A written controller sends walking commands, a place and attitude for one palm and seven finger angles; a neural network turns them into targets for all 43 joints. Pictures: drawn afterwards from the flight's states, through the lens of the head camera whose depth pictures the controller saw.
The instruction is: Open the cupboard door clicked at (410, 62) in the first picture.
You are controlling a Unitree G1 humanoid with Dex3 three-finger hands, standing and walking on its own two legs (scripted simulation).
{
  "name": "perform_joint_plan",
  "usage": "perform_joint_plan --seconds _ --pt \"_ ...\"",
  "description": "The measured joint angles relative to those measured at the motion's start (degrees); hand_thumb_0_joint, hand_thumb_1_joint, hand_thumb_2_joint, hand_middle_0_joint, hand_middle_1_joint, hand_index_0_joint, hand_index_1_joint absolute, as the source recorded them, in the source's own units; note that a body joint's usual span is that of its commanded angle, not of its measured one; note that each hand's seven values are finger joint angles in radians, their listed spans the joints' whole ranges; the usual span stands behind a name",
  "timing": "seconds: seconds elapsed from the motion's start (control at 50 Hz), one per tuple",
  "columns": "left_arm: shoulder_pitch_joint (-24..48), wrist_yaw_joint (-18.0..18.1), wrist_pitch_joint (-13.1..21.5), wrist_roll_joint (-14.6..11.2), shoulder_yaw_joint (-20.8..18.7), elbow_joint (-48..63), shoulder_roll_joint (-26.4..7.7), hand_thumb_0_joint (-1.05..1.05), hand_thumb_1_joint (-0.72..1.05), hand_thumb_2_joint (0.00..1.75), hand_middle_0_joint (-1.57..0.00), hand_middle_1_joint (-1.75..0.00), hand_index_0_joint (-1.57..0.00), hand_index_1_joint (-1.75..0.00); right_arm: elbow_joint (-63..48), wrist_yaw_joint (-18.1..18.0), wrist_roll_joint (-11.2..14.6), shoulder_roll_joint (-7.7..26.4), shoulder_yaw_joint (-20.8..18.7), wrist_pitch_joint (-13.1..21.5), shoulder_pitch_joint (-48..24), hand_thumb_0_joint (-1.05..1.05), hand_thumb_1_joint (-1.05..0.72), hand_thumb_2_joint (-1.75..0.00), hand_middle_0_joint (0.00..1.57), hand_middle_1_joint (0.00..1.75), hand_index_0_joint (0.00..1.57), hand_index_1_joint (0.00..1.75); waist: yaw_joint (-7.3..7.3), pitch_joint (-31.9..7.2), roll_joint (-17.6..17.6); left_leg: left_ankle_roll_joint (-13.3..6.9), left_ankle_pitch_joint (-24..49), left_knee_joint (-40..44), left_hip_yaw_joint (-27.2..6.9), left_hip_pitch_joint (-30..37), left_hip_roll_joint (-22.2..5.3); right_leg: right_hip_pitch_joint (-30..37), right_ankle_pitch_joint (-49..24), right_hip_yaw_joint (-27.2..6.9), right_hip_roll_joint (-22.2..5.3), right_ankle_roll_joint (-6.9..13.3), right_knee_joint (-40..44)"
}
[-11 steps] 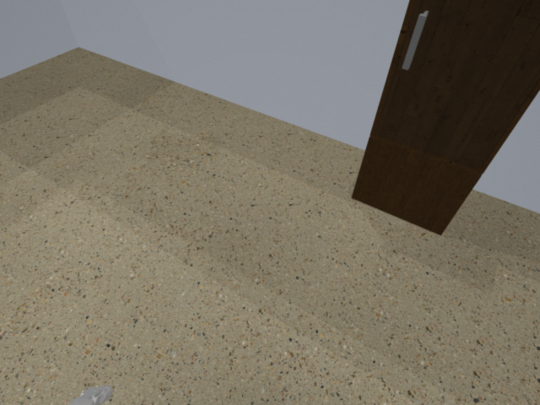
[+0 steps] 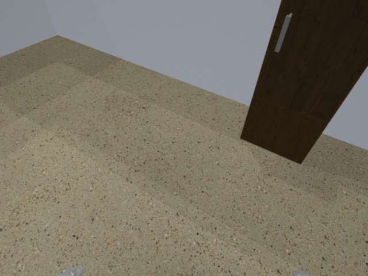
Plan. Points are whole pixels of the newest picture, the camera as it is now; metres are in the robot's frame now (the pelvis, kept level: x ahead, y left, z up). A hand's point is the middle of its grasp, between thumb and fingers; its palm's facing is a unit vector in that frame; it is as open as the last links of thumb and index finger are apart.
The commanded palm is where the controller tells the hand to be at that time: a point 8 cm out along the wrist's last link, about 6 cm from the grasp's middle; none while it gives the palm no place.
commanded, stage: stand and wait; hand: left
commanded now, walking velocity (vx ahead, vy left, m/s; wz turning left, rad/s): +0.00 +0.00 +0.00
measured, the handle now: (283, 33) +1.16 -0.40 +0.05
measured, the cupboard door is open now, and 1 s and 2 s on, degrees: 0 0 0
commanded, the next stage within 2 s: look at it before walking up in 0.62 s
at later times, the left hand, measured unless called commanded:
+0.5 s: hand out of the picture +0.06 +0.24 -0.15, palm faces -0.02 -0.94 -0.34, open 7.3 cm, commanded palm none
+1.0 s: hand out of the picture +0.08 +0.23 -0.15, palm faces -0.03 -0.94 -0.33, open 7.3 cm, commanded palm none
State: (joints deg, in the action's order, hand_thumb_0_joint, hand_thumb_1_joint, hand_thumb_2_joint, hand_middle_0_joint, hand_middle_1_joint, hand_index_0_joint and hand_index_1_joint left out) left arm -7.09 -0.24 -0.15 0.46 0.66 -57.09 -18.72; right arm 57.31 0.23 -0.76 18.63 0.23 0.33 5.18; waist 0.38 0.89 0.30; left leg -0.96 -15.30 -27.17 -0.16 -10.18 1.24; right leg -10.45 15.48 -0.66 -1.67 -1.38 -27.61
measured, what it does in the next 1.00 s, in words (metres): stands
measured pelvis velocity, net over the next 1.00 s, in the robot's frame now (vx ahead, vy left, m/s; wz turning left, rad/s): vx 0.00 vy -0.01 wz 0.00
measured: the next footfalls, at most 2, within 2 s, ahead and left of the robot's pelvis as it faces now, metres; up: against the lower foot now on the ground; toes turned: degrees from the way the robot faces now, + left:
right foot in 1.72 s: +0.11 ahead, -0.15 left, +0.00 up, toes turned -15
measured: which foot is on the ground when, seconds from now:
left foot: down 0.00-1.00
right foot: down 0.00-1.00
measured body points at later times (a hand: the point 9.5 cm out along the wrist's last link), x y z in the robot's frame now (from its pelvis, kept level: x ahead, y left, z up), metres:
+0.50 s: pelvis -0.01 -0.01 +0.00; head +0.00 -0.01 +0.45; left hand +0.06 +0.29 -0.13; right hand +0.06 -0.31 -0.13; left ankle -0.01 +0.11 -0.74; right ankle -0.01 -0.14 -0.74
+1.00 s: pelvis +0.00 -0.01 +0.01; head +0.01 -0.01 +0.46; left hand +0.08 +0.28 -0.13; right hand +0.08 -0.31 -0.13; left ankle -0.01 +0.11 -0.74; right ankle -0.01 -0.14 -0.74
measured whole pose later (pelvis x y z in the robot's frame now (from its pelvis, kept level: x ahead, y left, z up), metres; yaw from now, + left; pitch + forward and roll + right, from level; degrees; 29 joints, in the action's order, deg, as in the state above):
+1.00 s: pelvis +0.00 -0.01 +0.01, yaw +0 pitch -1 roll +0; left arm -6.9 -0.3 0.5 0.5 0.2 -62.0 -19.2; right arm 63.7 0.2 -0.3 19.5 0.1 0.4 5.8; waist 0.1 2.2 0.1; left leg 0.3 -12.1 -21.8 -0.4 -8.4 0.0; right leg -9.0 12.5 -0.4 -0.5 -0.3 -22.8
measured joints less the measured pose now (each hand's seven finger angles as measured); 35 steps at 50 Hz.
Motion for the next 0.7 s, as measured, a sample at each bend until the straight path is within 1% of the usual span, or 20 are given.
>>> perform_joint_plan --seconds 0.38,0.7 --pt "-1.4 -0.1 0.0 0.0 -0.6 -4.1 -0.9 0.00 0.91 0.90 -0.21 -0.30 -0.21 -0.30 5.0 -0.1 0.3 1.1 -0.3 -0.3 1.9 0.01 -0.90 -0.90 0.20 0.30 0.20 0.30 -0.10 1.5 -0.2 0.6 2.6 3.1 -0.5 0.8 -0.5 0.8 -2.5 0.5 0.5 0.5 3.1" --pt "-0.3 -0.1 0.4 0.0 -0.5 -4.9 -0.6 0.00 0.91 0.90 -0.21 -0.30 -0.21 -0.30 6.4 0.1 0.4 0.9 -0.1 -0.1 1.6 0.01 -0.90 -0.90 0.20 0.30 0.20 0.30 -0.35 1.4 -0.4 1.1 3.4 4.6 -0.5 0.9 -0.9 0.8 -3.2 0.5 0.9 0.9 4.2"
